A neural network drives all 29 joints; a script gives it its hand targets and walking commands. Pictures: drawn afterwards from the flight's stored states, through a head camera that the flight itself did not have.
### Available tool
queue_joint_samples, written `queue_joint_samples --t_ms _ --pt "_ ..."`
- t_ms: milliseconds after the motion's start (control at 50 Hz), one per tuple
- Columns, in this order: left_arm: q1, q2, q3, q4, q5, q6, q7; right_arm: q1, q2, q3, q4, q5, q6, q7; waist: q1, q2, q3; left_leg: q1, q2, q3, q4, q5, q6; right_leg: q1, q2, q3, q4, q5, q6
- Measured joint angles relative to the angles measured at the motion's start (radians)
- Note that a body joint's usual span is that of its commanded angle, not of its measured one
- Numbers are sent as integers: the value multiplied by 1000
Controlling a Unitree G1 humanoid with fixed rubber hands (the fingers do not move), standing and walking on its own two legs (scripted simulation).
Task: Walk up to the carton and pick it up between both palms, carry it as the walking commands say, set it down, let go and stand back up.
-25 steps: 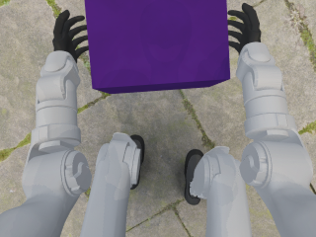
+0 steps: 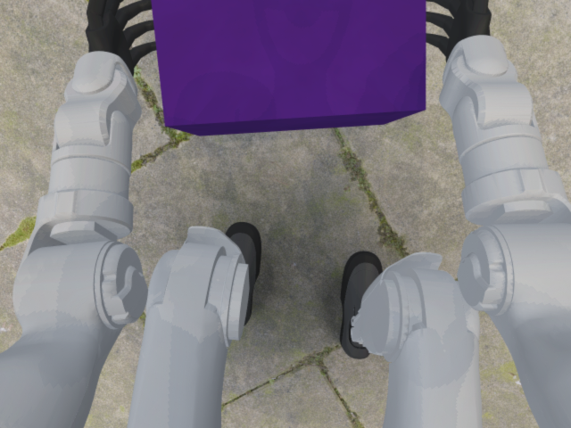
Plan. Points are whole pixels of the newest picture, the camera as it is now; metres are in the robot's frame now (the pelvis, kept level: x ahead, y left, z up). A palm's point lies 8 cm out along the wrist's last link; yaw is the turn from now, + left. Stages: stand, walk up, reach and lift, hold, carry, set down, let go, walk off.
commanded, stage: set down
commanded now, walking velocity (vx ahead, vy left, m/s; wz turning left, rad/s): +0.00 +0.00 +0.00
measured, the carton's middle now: (287, 32) +0.56 +0.08 -0.25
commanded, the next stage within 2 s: none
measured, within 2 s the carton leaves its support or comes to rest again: rests again in 0.80 s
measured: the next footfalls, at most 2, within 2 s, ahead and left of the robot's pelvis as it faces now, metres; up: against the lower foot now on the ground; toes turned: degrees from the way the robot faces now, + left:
none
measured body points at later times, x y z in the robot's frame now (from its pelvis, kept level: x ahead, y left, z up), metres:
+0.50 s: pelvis +0.00 -0.01 -0.02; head +0.36 +0.01 +0.24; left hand +0.50 +0.26 -0.19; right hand +0.56 -0.13 -0.21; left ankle +0.13 +0.12 -0.35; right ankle +0.10 -0.12 -0.35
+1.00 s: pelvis -0.01 +0.00 -0.03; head +0.36 +0.02 +0.22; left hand +0.50 +0.26 -0.21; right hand +0.56 -0.12 -0.21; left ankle +0.13 +0.12 -0.35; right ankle +0.10 -0.12 -0.35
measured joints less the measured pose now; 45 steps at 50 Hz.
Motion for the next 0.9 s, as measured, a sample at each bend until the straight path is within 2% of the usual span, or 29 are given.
queue_joint_samples --t_ms 220,360,600,900 --pt "-79 56 -52 125 -89 -50 9 -72 -33 95 88 64 -38 -27 8 35 111 20 8 12 73 -23 3 14 10 11 79 -22 3" --pt "-97 56 -72 174 -112 -77 12 -83 -49 125 123 97 -54 -35 9 31 127 29 9 4 96 -33 -4 21 12 4 102 -30 -4" --pt "-130 74 -81 239 -111 -92 -1 -133 -55 144 193 101 -64 -21 6 19 181 55 13 1 103 -25 -11 39 17 1 111 -17 -11" --pt "-164 103 -114 309 -138 -126 10 -170 -54 128 222 84 -80 20 -11 22 238 77 13 15 121 -24 2 65 16 14 131 -22 0"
